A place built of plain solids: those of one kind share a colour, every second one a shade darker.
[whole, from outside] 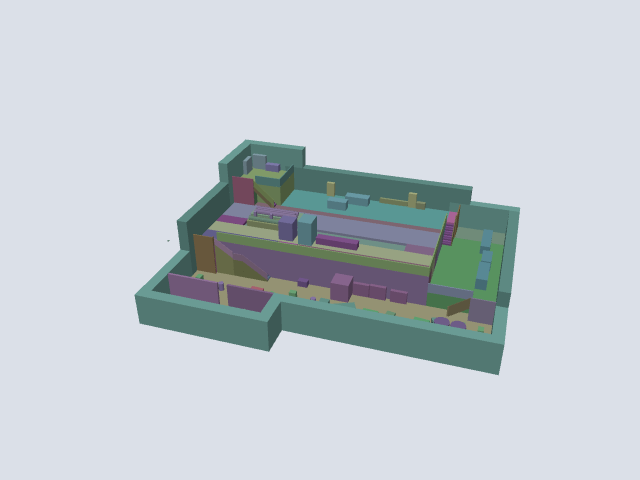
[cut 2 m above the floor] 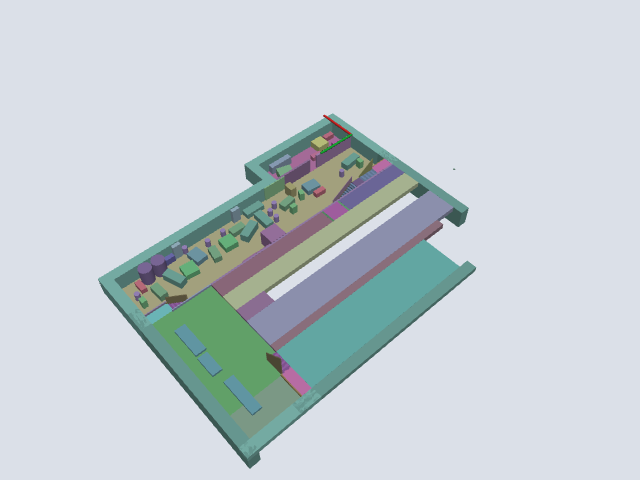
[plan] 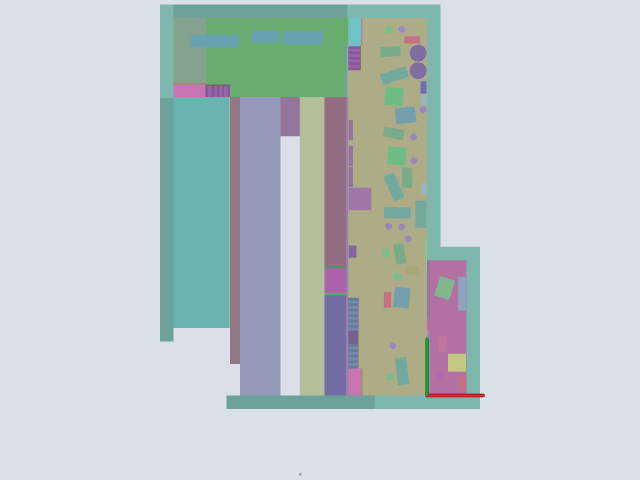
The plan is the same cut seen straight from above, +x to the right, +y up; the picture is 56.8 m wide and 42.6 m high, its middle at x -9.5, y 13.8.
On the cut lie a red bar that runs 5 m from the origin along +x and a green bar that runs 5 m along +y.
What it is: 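23 risers of 0.161 m in two runs, a landing between, from the low floor up to the saw floor, 3.69 m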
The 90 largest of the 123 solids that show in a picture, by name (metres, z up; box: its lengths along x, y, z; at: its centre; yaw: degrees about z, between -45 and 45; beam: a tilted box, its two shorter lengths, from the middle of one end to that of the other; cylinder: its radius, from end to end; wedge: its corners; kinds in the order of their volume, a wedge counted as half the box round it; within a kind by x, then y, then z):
{
 "wall_metal_1": {"box": [1.2, 8.39, 6.13], "at": [-23.1, 3.0, 6.36]},
 "wall_metal_2": {"box": [1.2, 24.01, 5.56], "at": [-23.1, 16.8, 4.11]},
 "wall_metal_3": {"box": [1.2, 8.3, 3.6], "at": [-23.1, 30.55, 3.13]},
 "wall_metal_4": {"box": [8.3, 1.2, 6.13], "at": [-19.55, -0.6, 6.36]},
 "wall_metal_5": {"box": [19.05, 1.2, 5.33], "at": [-14.18, 34.1, 2.27]},
 "wall_metal_6": {"box": [13.15, 1.2, 7.29], "at": [-11.22, -0.6, 3.25]},
 "wall_metal_7": {"box": [8.25, 1.2, 3.6], "at": [-2.92, 34.1, 1.4]},
 "wall_metal_8": {"box": [11.75, 1.2, 3.6], "at": [-1.18, -0.6, 1.4]},
 "wall_metal_9": {"box": [1.2, 22.7, 3.6], "at": [0.6, 23.35, 1.4]},
 "wall_metal_10": {"box": [4.7, 1.2, 3.6], "at": [2.35, 12.6, 1.4]},
 "wall_metal_11": {"box": [1.2, 14.4, 3.6], "at": [4.1, 6.0, 1.4]},
 "floor_saw6a_floorboards_1": {"box": [5.0, 20.51, 2.36], "at": [-20.0, 16.25, 2.51]},
 "floor_saw4a_floorboards_1": {"box": [3.6, 26.5, 2.36], "at": [-14.8, 13.25, 2.51]},
 "floor_chainfloor0a_floorboards_1": {"box": [12.6, 7.0, 2.13], "at": [-13.3, 30.0, 0.67]},
 "floor_saw2a_floorboards_1": {"box": [2.2, 26.5, 2.36], "at": [-10.2, 13.25, 2.51]},
 "floor_saw1c_floorboards_1": {"box": [1.9, 14.98, 4.09], "at": [-8.15, 19.01, 1.65]},
 "floor_hallground_asphalt_1": {"box": [7.0, 33.5, 0.4], "at": [-3.5, 16.75, -0.2]},
 "floor_filing_floorboards_1": {"box": [5.0, 5.99, 2.93], "at": [-20.0, 3.0, 4.75]},
 "floor_saw1a_floorboards_1": {"box": [1.9, 8.9, 4.09], "at": [-8.15, 4.45, 1.65]},
 "floor_saw5a_floorboards_1": {"box": [0.9, 23.7, 2.36], "at": [-17.05, 14.65, 2.51]},
 "floor_saw0a_floorboards_1": {"box": [0.2, 26.5, 4.09], "at": [-7.1, 13.25, 1.65]},
 "floor_sawland_floorboards_1": {"box": [2.9, 1.1, 2.36], "at": [-21.05, 27.05, 2.51]},
 "floor_sawland_floorboards_2": {"box": [1.15, 2.4, 4.09], "at": [-6.42, 1.2, 1.65]},
 "floor_saw1b_floorboards_1": {"box": [1.9, 2.18, 4.09], "at": [-8.15, 10.21, 1.65]},
 "floor_chiproom_asphalt_1": {"box": [3.5, 12.0, 0.4], "at": [1.75, 6.0, -0.2]},
 "floor_saw3b_floorboards_1": {"box": [1.7, 3.5, 2.36], "at": [-12.15, 24.75, 2.51]},
 "boardstack_chain_1": {"box": [4.2, 1.1, 1.04], "at": [-18.83, 31.47, 2.25]},
 "boardstack_chain_2": {"box": [2.4, 1.1, 1.2], "at": [-14.38, 31.85, 2.33]},
 "boardstack_chain_3": {"box": [3.6, 1.2, 1.28], "at": [-11.04, 31.74, 2.38]},
 "floor_trackway_concrete_1": {"box": [1.7, 19.5, 0.4], "at": [-12.15, 13.25, 3.19]},
 "cyclone_low_1": {"cylinder": 0.75, "from": [-0.79, 28.82, 0.0], "to": [-0.79, 28.82, 2.95]},
 "cyclone_low_2": {"cylinder": 0.75, "from": [-0.79, 30.38, 0.0], "to": [-0.79, 30.38, 2.86]},
 "slabwood_low_1": {"box": [1.0, 2.4, 1.01], "at": [-2.94, 18.53, 0.5], "yaw": 24.7},
 "slabwood_low_2": {"box": [2.4, 1.0, 0.94], "at": [-2.89, 28.39, 0.47], "yaw": 18.8},
 "slabwood_low_3": {"box": [2.4, 1.0, 0.83], "at": [-2.62, 16.22, 0.41], "yaw": -0.7},
 "slabwood_low_4": {"box": [1.0, 2.4, 0.82], "at": [-2.22, 2.17, 0.41], "yaw": 6.7},
 "slabwood_low_5": {"box": [1.0, 2.4, 0.67], "at": [-0.54, 16.09, 0.34]},
 "wall_brick_1": {"box": [0.25, 5.75, 3.6], "at": [0.12, 2.88, 1.4]},
 "wall_brick_2": {"box": [0.25, 5.15, 3.6], "at": [0.12, 9.43, 1.4]},
 "headsaw_1": {"box": [2.0, 1.6, 2.85], "at": [-10.15, 12.1, 5.12]},
 "hopper_low_1": {"box": [2.0, 2.0, 2.16], "at": [-5.96, 17.44, 1.08]},
 "logdeck_1": {"box": [1.98, 6.2, 0.7], "at": [-14.11, 6.9, 4.04]},
 "carriage_1": {"box": [1.4, 5.4, 0.92], "at": [-12.15, 6.7, 3.85]},
 "floor_chainfloor1a_floorboards_1": {"box": [2.9, 5.9, 0.4], "at": [-21.05, 30.55, 1.53]},
 "boardstack_saw_1": {"box": [1.15, 3.0, 1.04], "at": [-21.15, 15.01, 4.21]},
 "boardstack_saw_2": {"box": [1.1, 2.4, 1.1], "at": [-19.15, 12.98, 4.24]},
 "cabin_1": {"box": [1.6, 1.7, 2.3], "at": [-10.25, 9.7, 4.84]},
 "floor_chainland_floorboards_1": {"box": [1.15, 2.5, 2.13], "at": [-6.42, 32.25, 0.67]},
 "cart_low_1": {"box": [1.8, 0.9, 0.87], "at": [-3.25, 30.52, 0.43], "yaw": 4.1},
 "cart_low_2": {"box": [1.8, 0.9, 0.75], "at": [-2.95, 23.26, 0.38], "yaw": -10.9},
 "cart_low_3": {"box": [0.9, 1.8, 0.78], "at": [-2.41, 12.56, 0.39], "yaw": 9.0},
 "cart_low_4": {"box": [0.9, 1.8, 0.72], "at": [-1.77, 19.34, 0.36], "yaw": 1.1},
 "rail_saw_1": {"box": [12.63, 0.12, 1.1], "at": [-13.44, 26.44, 4.24]},
 "rail_saw_2": {"box": [0.12, 24.23, 1.1], "at": [-7.06, 14.38, 4.24]},
 "floor_saw3a_floorboards_1": {"box": [1.7, 3.5, 0.7], "at": [-12.15, 1.75, 3.34]},
 "dustheap_low_1": {"box": [1.6, 1.6, 0.71], "at": [-2.92, 26.54, 0.36], "yaw": -6.2},
 "dustheap_low_2": {"box": [1.6, 1.6, 0.78], "at": [-2.68, 21.26, 0.39], "yaw": -3.6},
 "rolls_1": {"box": [0.95, 2.4, 0.8], "at": [-10.25, 14.4, 4.09]},
 "rolls_2": {"box": [0.95, 2.4, 0.8], "at": [-10.25, 16.8, 4.09]},
 "chipheap_low_1": {"box": [1.4, 1.8, 0.72], "at": [-2.24, 8.7, 0.36], "yaw": -5.8},
 "chipheap_low_2": {"box": [1.8, 1.4, 0.68], "at": [-1.9, 24.86, 0.34], "yaw": 6.8},
 "bladerack_filing_1": {"box": [0.5, 1.8, 1.9], "at": [-22.21, 1.35, 7.17]},
 "bladerack_filing_2": {"box": [1.8, 0.5, 1.86], "at": [-20.65, 0.29, 7.15]},
 "floor_slot_metal_1": {"box": [1.9, 0.22, 3.94], "at": [-8.15, 9.01, 1.57]},
 "floor_slot_metal_2": {"box": [1.9, 0.22, 3.94], "at": [-8.15, 11.41, 1.57]},
 "beltguard_low_1": {"box": [0.4, 1.8, 1.5], "at": [-6.76, 19.4, 0.75]},
 "beltguard_low_2": {"box": [0.4, 1.8, 1.58], "at": [-6.76, 21.26, 0.79]},
 "beltguard_low_3": {"box": [0.4, 1.8, 1.4], "at": [-6.76, 23.55, 0.7]},
 "rail_sawland_1": {"box": [2.9, 0.12, 3.06], "at": [-21.05, 27.66, 3.26]},
 "rail_sawland_2": {"box": [0.12, 2.4, 4.79], "at": [-5.79, 1.2, 2.4]},
 "chipheap_chiproom_1": {"box": [1.4, 1.8, 0.93], "at": [1.57, 9.53, 0.47], "yaw": -17.4},
 "floor_sfa_l1a_1": {"box": [0.9, 1.18, 2.14], "at": [-6.55, 5.17, 1.02]},
 "trunking_chiproom_far_1": {"box": [0.7, 3.0, 1.08], "at": [3.11, 9.04, 0.54]},
 "dustheap_chiproom_far_1": {"box": [1.6, 1.6, 0.87], "at": [2.66, 2.91, 0.43]},
 "cabinet_low_1": {"box": [0.45, 1.0, 1.88], "at": [-0.27, 18.38, 0.94]},
 "cabinet_low_2": {"box": [0.45, 1.0, 1.93], "at": [-0.27, 26.24, 0.96]},
 "cabinet_saw_1": {"box": [0.45, 1.0, 1.84], "at": [-22.23, 11.15, 4.61]},
 "cabinet_saw_2": {"box": [0.45, 1.0, 1.9], "at": [-22.23, 21.8, 4.64]},
 "pallets_low_1": {"box": [1.2, 0.8, 1.4], "at": [-1.29, 11.08, 0.7], "yaw": -0.8},
 "bench_filing_1": {"box": [0.75, 1.8, 0.9], "at": [-22.09, 3.21, 6.67]},
 "rail_filingland_1": {"box": [0.12, 2.8, 3.63], "at": [-16.54, 1.4, 5.5]},
 "barrow_low_1": {"box": [0.65, 1.4, 0.65], "at": [-3.5, 8.49, 0.32], "yaw": -2.1},
 "barrow_low_2": {"box": [1.4, 0.65, 0.63], "at": [-1.33, 31.55, 0.31], "yaw": -0.2},
 "slidingdoor_low_1": {"box": [0.1, 3.0, 3.0], "at": [-0.06, 12.47, 1.5]},
 "rail_chainland_1": {"box": [0.12, 2.5, 2.83], "at": [-5.79, 32.25, 1.42]},
 "cant_saw_1": {"box": [0.32, 3.6, 0.63], "at": [-22.3, 19.44, 4.01]},
 "rail_filing_1": {"box": [4.88, 0.12, 1.1], "at": [-20.06, 5.93, 6.77]},
 "rail_chainfloor_1": {"box": [0.12, 4.65, 1.1], "at": [-7.06, 28.82, 2.29]},
 "barrow_chiproom_far_1": {"box": [0.65, 1.4, 0.65], "at": [3.13, 1.05, 0.33]},
 "barrow_chiproom_1": {"box": [0.65, 1.4, 0.63], "at": [1.4, 4.59, 0.31], "yaw": -5.8}
}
